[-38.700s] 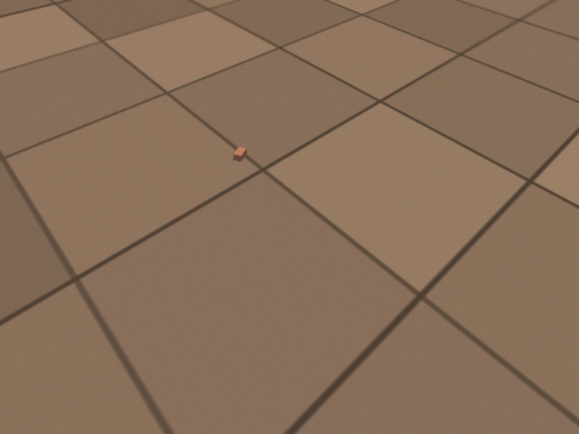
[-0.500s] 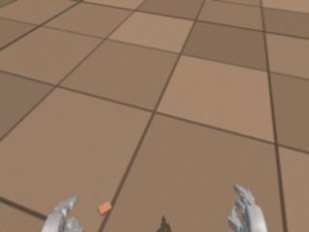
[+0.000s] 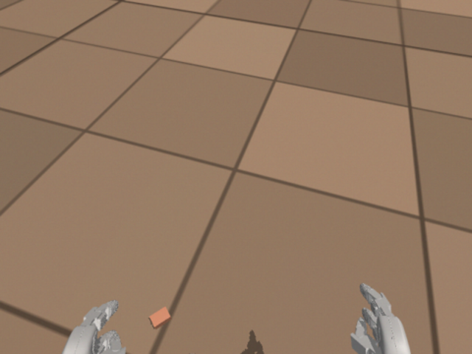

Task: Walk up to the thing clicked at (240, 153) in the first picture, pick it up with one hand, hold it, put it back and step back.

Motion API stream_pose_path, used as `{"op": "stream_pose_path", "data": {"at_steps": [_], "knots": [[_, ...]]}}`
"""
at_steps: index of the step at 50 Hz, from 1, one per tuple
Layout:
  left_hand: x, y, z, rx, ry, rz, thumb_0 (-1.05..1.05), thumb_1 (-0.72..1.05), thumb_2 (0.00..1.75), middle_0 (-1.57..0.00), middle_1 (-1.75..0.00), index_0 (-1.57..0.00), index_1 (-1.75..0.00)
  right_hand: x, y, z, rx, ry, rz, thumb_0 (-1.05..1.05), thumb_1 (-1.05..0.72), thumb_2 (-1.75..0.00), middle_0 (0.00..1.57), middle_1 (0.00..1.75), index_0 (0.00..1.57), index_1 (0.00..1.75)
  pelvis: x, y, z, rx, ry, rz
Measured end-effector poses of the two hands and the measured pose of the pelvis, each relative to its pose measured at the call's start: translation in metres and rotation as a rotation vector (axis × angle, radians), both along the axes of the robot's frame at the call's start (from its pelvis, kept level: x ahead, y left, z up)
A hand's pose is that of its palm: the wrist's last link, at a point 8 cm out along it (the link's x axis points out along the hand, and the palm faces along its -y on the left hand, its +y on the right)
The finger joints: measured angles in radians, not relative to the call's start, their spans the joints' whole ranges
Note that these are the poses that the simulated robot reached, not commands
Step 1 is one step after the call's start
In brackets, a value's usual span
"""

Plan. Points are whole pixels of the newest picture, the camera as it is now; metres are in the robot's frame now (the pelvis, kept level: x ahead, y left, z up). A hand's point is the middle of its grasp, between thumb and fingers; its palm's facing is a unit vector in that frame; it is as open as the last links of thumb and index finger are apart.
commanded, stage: home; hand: left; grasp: from above
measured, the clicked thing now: (160, 317) +0.39 +0.26 -0.70
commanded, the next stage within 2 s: stand in 0.36 s
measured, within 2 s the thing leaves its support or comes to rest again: neither
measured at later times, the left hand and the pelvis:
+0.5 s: hand out of the picture +0.16 +0.18 -0.06, palm faces +0.02 -0.97 -0.24, open 7.4 cm; pelvis +0.00 +0.00 +0.00, yaw +0 degrees
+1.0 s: hand out of the picture +0.05 +0.25 -0.11, palm faces +0.04 -0.95 -0.30, open 7.4 cm; pelvis -0.01 +0.02 +0.06, yaw -1 degrees
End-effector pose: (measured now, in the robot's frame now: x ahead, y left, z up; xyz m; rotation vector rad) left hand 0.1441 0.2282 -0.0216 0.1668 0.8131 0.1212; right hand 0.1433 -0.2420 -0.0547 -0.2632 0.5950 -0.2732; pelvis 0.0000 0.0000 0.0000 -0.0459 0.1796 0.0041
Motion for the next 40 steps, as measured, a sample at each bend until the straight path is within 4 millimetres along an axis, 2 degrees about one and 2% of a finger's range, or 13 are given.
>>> {"op": "stream_pose_path", "data": {"at_steps": [23, 28, 35, 40], "knots": [[0.0, 0.0, 0.0, -0.001, 0.004, 0.002, 0.01, 0.91, 0.89, -0.2, -0.29, -0.2, -0.3, 0.003, 0.001, 0.001, 0.005, -0.003, 0.004, 0.01, -0.9, -0.9, 0.21, 0.3, 0.2, 0.3, 0.0, 0.0, 0.0, -0.001, 0.002, 0.003], [0.004, 0.017, -0.024, 0.104, 0.0, -0.039, 0.01, 0.9, 0.89, -0.21, -0.29, -0.21, -0.3, -0.005, -0.005, -0.017, -0.03, 0.264, 0.135, 0.01, -0.9, -0.9, 0.21, 0.3, 0.2, 0.3, -0.006, 0.0, 0.013, 0.031, -0.096, -0.003], [-0.027, 0.047, -0.042, 0.132, 0.154, 0.021, 0.01, 0.9, 0.9, -0.21, -0.3, -0.21, -0.3, -0.033, -0.021, -0.014, 0.013, 0.422, 0.064, 0.01, -0.9, -0.9, 0.21, 0.3, 0.2, 0.3, -0.005, 0.006, 0.031, 0.046, -0.16, -0.008], [-0.057, 0.059, -0.048, 0.123, 0.263, 0.064, 0.01, 0.91, 0.9, -0.21, -0.3, -0.2, -0.3, -0.056, -0.023, -0.01, 0.019, 0.496, 0.012, 0.01, -0.91, -0.9, 0.2, 0.29, 0.2, 0.3, -0.004, 0.012, 0.042, 0.041, -0.196, -0.008]]}}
